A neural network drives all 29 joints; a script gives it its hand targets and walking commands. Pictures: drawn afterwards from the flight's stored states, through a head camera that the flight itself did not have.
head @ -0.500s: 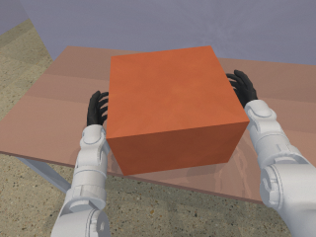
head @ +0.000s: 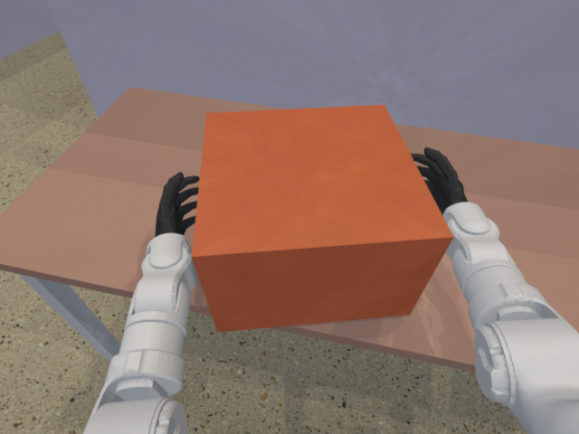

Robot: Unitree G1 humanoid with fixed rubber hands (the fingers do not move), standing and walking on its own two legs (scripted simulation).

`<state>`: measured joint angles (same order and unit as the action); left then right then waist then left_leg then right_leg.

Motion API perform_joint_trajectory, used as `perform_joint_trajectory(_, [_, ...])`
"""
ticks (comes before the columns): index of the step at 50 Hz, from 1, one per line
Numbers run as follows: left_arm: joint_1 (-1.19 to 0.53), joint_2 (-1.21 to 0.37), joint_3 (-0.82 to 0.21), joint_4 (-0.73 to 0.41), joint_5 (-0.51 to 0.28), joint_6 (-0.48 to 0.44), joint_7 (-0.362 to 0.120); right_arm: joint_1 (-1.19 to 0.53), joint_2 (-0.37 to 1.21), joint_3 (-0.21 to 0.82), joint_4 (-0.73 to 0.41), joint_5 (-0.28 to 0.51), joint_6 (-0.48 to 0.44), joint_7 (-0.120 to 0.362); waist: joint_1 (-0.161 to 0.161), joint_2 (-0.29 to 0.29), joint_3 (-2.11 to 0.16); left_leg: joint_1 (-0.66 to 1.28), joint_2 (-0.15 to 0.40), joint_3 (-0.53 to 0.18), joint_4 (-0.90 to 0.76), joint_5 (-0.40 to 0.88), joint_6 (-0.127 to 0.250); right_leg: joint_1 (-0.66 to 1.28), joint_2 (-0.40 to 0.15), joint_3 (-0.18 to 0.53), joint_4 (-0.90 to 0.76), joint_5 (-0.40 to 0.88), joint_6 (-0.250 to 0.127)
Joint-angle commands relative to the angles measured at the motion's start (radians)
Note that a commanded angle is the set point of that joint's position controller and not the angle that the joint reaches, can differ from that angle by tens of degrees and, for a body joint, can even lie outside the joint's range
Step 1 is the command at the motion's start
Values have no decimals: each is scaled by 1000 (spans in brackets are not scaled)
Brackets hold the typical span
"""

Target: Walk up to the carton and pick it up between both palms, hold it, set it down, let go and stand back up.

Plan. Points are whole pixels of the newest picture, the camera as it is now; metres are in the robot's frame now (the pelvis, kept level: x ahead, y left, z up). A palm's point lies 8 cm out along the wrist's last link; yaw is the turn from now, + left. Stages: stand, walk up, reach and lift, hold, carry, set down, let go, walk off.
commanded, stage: reach and lift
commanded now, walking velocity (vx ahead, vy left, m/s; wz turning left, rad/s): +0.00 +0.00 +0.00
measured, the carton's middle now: (305, 211) +0.44 +0.04 +0.06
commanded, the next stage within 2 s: none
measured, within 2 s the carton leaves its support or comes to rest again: neither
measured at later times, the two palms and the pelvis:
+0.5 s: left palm (171, 197) +0.37 +0.21 +0.14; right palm (470, 193) +0.42 -0.17 +0.15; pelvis +0.01 +0.01 +0.00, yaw +1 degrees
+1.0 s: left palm (157, 172) +0.37 +0.22 +0.19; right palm (484, 189) +0.39 -0.17 +0.19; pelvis +0.01 +0.03 +0.00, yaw +0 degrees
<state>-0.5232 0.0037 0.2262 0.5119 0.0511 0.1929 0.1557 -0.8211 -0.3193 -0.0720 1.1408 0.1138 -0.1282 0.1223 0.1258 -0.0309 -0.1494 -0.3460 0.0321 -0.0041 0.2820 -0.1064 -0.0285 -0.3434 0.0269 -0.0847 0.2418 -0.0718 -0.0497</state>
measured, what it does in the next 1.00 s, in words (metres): stands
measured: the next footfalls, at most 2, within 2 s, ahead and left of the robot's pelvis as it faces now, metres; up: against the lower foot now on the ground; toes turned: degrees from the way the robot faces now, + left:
none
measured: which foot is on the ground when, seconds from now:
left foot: down 0.00-1.00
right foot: down 0.00-1.00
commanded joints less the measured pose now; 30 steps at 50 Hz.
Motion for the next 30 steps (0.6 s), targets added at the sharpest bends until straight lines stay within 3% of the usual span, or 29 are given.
perform_joint_trajectory(1, [-811,-418,-378,-247,-72,-25,-86,-717,391,86,-277,-17,-25,139,-18,-1,-523,131,-30,51,-5,90,12,270,-20,11,35,39,32])
perform_joint_trajectory(3, [-853,-427,-388,-220,-95,-8,-99,-720,431,63,-288,-34,6,140,-51,-23,-515,111,-37,50,-14,16,23,294,-30,19,35,21,45])
perform_joint_trajectory(4, [-867,-438,-385,-208,-101,0,-102,-755,435,58,-293,-38,14,147,-35,-21,-516,90,-39,50,-20,4,23,298,-33,18,37,1,46])
perform_joint_trajectory(5, [-896,-449,-401,-231,-105,1,-100,-747,438,34,-285,-48,20,151,-52,10,-534,103,-36,45,-21,5,13,282,-31,14,41,-2,43])
perform_joint_trajectory(6, [-887,-461,-401,-194,-104,10,-105,-756,453,31,-294,-53,24,150,-63,-1,-545,111,-37,42,-11,16,10,298,-28,11,40,33,45])
perform_joint_trajectory(7, [-885,-465,-388,-200,-100,14,-103,-763,444,29,-278,-45,28,156,-49,15,-529,112,-34,38,-11,44,3,301,-25,8,47,38,41])
perform_joint_trajectory(8, [-851,-454,-383,-185,-98,24,-115,-739,472,57,-307,-32,37,147,-62,-13,-514,119,-45,40,-4,68,13,351,-29,16,49,101,51])
perform_joint_trajectory(11, [-801,-457,-346,-161,-75,56,-126,-753,440,62,-300,-8,54,143,-47,-4,-454,124,-44,28,-10,137,3,371,-19,14,47,132,49])
perform_joint_trajectory(12, [-798,-458,-349,-195,-71,63,-130,-717,438,62,-279,-5,64,141,-65,-6,-443,164,-43,26,-12,159,-3,366,-15,12,39,137,48])
perform_joint_trajectory(13, [-759,-428,-324,-155,-62,79,-149,-694,455,76,-292,-5,78,131,-75,-47,-399,158,-49,30,-10,151,11,405,-21,21,29,165,58])
perform_joint_trajectory(15, [-752,-426,-304,-213,-41,97,-161,-682,465,120,-300,28,95,127,-55,-17,-373,155,-52,29,-17,205,5,450,-15,23,46,224,58])
perform_joint_trajectory(17, [-705,-443,-332,-254,-52,125,-172,-718,483,184,-455,75,99,116,-42,-16,-423,161,-58,24,-3,254,7,499,-11,32,53,293,65])
perform_joint_trajectory(18, [-698,-441,-322,-256,-51,134,-175,-718,483,188,-466,81,109,110,-49,-33,-422,155,-58,20,-8,248,12,500,-6,33,55,303,66])
perform_joint_trajectory(19, [-688,-429,-330,-276,-65,138,-189,-698,519,207,-529,81,116,92,-79,-77,-417,142,-67,22,1,247,24,549,-10,43,59,374,81])
perform_joint_trajectory(20, [-680,-433,-334,-327,-68,142,-196,-690,528,233,-546,99,126,86,-67,-63,-435,141,-65,15,0,281,17,578,-6,41,80,429,81])
perform_joint_trajectory(22, [-655,-417,-343,-388,-55,164,-207,-637,534,263,-608,122,151,67,-85,-45,-424,153,-74,18,8,305,11,607,-8,51,84,478,82])
perform_joint_trajectory(23, [-632,-408,-326,-373,-37,186,-214,-609,514,252,-578,126,173,65,-85,-15,-359,153,-72,16,-7,277,4,580,-9,47,74,428,73])
perform_joint_trajectory(25, [-670,-406,-363,-474,-55,217,-223,-605,520,259,-639,138,200,63,-105,11,-359,191,-74,15,-12,253,-9,550,-3,41,60,345,67])
perform_joint_trajectory(27, [-724,-420,-391,-531,-70,243,-210,-661,516,256,-687,146,215,72,-92,41,-405,216,-68,13,-8,239,-18,475,10,30,55,250,55])
perform_joint_trajectory(28, [-732,-433,-439,-574,-105,252,-203,-670,537,275,-769,159,217,71,-111,25,-465,259,-69,12,14,270,-17,471,13,33,51,278,57])
perform_joint_trajectory(29, [-750,-435,-467,-591,-119,253,-200,-652,539,259,-768,153,226,69,-139,45,-495,288,-66,4,24,285,-22,448,15,28,53,282,56])
perform_joint_trajectory(30, [-743,-433,-476,-597,-122,260,-200,-641,551,271,-799,154,234,64,-143,51,-496,302,-71,1,38,309,-20,459,10,36,57,315,57])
